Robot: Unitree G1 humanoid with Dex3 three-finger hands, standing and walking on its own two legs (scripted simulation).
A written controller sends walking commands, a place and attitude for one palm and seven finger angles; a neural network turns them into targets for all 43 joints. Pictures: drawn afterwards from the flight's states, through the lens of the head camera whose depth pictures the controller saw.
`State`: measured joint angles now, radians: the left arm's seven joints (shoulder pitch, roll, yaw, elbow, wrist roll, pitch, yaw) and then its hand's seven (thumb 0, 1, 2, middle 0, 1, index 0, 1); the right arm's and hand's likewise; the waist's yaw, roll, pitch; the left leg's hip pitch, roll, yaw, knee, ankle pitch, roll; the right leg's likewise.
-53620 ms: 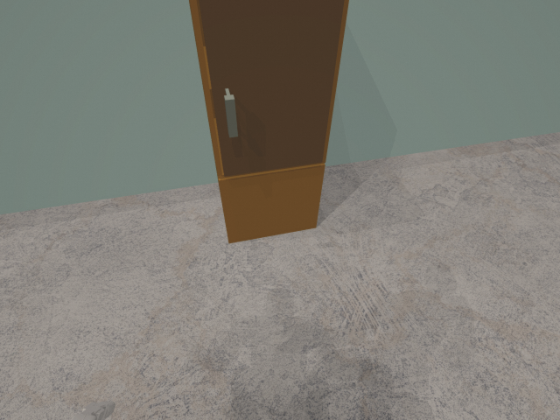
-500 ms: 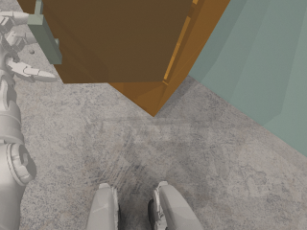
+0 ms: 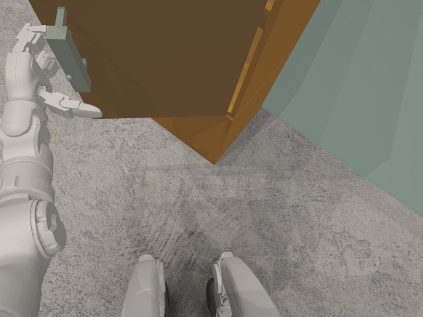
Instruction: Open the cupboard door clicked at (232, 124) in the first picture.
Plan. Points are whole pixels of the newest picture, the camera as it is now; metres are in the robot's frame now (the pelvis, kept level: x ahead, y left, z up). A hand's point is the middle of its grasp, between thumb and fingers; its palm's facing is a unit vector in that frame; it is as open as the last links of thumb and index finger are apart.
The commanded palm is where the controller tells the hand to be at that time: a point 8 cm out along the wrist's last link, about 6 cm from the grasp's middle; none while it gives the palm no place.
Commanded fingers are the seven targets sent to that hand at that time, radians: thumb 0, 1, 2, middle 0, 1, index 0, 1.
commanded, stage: slide the fingers in behind the handle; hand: left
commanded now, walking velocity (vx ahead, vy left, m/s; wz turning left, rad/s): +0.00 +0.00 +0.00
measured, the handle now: (72, 52) +0.58 +0.20 +0.06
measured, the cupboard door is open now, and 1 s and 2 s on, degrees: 43 43 50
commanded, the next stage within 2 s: close the thumb around the handle in 0.72 s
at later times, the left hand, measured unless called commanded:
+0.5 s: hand (86, 75) +0.53 +0.18 +0.05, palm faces +0.04 -1.00 -0.04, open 14.0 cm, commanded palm +0.51 +0.21 +0.05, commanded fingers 0.00 -0.50 0.30 -0.30 -1.20 -0.30 -1.20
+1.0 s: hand (86, 77) +0.53 +0.18 +0.05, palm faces +0.04 -1.00 -0.02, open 13.2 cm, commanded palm +0.51 +0.21 +0.05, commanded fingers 0.00 0.06 0.54 -0.34 -1.26 -0.34 -1.26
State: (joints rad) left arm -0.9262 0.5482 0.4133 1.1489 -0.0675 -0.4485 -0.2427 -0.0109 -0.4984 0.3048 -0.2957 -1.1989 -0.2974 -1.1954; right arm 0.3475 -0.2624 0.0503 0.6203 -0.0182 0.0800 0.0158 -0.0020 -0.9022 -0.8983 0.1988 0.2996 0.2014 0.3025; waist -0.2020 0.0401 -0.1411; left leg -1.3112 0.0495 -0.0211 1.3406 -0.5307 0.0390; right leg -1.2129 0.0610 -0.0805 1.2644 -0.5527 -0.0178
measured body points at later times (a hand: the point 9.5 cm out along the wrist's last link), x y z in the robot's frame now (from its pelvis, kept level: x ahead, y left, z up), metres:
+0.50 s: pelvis +0.00 -0.01 +0.00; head +0.17 +0.03 +0.42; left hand +0.52 +0.23 +0.05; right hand +0.01 -0.27 -0.11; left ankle +0.04 +0.09 -0.61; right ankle +0.02 -0.12 -0.61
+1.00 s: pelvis +0.01 -0.01 +0.00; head +0.17 +0.02 +0.42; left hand +0.52 +0.23 +0.06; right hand +0.02 -0.27 -0.11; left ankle +0.04 +0.09 -0.61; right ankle +0.02 -0.12 -0.61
